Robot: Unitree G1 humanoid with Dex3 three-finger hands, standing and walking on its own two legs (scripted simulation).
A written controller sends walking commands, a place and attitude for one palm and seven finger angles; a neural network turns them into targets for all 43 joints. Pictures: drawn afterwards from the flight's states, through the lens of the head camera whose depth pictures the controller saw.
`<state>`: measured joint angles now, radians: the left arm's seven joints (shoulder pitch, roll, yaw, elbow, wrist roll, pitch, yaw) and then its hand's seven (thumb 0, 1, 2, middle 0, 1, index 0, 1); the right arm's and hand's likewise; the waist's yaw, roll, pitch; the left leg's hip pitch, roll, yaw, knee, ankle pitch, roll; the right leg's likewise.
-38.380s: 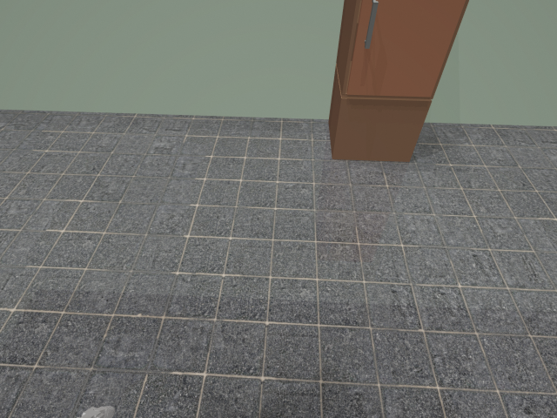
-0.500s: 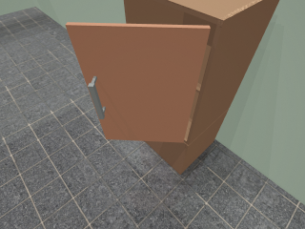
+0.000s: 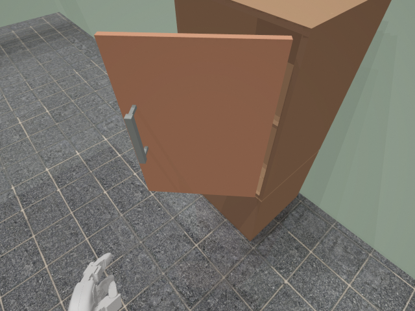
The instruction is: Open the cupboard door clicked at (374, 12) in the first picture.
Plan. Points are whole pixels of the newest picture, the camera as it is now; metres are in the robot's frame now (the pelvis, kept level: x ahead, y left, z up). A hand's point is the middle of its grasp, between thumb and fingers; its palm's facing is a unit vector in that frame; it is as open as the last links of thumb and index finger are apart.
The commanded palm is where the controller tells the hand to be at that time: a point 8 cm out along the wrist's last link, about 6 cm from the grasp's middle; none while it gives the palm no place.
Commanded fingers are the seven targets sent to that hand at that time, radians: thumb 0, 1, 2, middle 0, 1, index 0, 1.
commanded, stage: raise the hand with hooked fingers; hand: left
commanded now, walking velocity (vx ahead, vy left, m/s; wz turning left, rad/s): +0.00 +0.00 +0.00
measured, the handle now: (138, 135) +0.55 +0.22 -0.01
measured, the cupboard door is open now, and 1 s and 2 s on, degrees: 44 44 44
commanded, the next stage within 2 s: move the hooked fingers beside the handle in 1.96 s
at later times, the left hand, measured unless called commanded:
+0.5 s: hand (107, 286) +0.18 +0.20 -0.04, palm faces -0.04 -1.00 -0.05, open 9.9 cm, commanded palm +0.15 +0.26 -0.04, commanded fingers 0.00 0.13 0.57 -0.25 -0.80 -0.25 -0.80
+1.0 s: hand (85, 259) +0.22 +0.25 -0.02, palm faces -0.02 -1.00 -0.05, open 12.9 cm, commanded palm +0.20 +0.31 -0.02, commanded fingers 0.00 -0.45 0.32 -0.30 -1.17 -0.30 -1.17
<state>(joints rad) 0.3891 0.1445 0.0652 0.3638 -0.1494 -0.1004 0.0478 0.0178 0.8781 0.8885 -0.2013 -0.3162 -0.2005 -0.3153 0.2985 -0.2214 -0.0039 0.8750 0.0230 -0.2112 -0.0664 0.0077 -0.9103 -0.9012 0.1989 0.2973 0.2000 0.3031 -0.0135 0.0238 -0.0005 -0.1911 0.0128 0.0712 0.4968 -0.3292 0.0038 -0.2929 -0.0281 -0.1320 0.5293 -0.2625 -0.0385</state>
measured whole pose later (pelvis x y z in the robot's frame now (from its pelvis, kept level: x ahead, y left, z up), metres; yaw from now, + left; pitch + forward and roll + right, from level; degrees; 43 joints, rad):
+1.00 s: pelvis -0.03 +0.02 -0.06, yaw +0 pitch +14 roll -2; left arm 0.19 0.32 0.32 0.21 -0.33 -0.39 -0.42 0.00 -0.23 0.42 -0.28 -1.02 -0.28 -1.02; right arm 0.25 -0.29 0.01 0.54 0.03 -0.25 -0.06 0.01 -0.91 -0.90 0.20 0.30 0.20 0.30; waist -0.02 0.00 -0.10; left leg -0.76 0.03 0.04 1.05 -0.53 0.04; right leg -0.81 -0.05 -0.14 0.97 -0.40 -0.03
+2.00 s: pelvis -0.03 +0.02 -0.05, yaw +0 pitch +13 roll -2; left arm -0.04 0.42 0.45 0.48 -0.37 -0.34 -0.56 -0.01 -0.50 0.30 -0.30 -1.20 -0.30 -1.20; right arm 0.29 -0.28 0.05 0.55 0.03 -0.20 -0.06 0.01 -0.90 -0.90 0.20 0.30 0.20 0.30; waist -0.02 0.01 -0.09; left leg -0.69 0.04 0.05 0.95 -0.50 0.03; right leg -0.74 -0.04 -0.14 0.88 -0.37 -0.03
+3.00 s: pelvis -0.03 +0.02 -0.06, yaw -2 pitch +19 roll -2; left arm -0.62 0.59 0.51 1.04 -0.22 -0.39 -0.55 -0.01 -0.50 0.30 -0.30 -1.20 -0.30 -1.20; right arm 0.35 -0.30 0.05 0.59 0.02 -0.04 -0.05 0.01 -0.91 -0.90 0.20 0.30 0.20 0.30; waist -0.11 -0.01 -0.10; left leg -0.85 0.05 0.06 1.02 -0.51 0.03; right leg -0.91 -0.02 -0.12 0.93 -0.36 -0.03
